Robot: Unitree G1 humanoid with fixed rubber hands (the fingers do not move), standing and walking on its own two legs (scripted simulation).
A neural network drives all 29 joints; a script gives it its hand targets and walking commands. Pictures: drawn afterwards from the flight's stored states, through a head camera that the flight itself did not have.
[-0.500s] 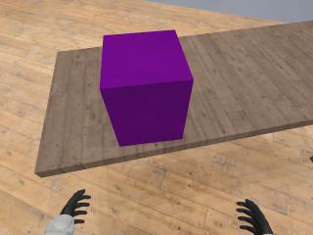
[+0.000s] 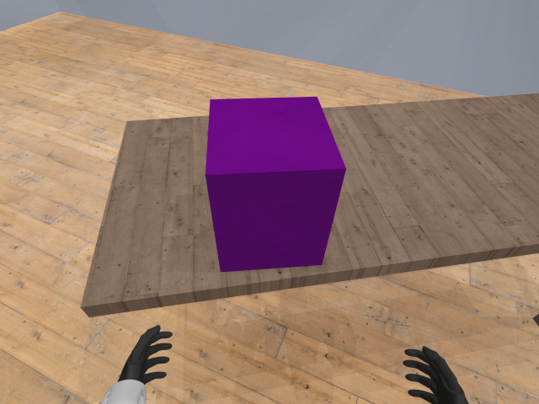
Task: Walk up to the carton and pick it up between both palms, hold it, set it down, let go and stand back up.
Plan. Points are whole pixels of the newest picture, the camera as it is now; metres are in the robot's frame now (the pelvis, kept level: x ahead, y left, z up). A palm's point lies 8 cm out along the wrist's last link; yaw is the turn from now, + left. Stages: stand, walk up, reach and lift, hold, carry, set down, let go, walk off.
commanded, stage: reach and lift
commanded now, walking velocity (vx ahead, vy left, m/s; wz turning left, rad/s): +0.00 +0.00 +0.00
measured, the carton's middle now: (268, 185) +0.50 +0.03 +0.05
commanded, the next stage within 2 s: none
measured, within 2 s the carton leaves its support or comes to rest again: neither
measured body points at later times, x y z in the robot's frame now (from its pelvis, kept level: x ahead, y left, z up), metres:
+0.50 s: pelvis +0.02 +0.00 +0.00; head +0.02 +0.01 +0.45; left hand +0.25 +0.22 -0.03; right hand +0.26 -0.21 -0.02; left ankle +0.00 +0.13 -0.75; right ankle +0.01 -0.12 -0.75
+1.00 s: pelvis +0.02 +0.00 +0.00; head +0.02 +0.01 +0.45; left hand +0.30 +0.21 +0.03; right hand +0.32 -0.19 +0.04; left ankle +0.00 +0.13 -0.75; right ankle +0.01 -0.12 -0.75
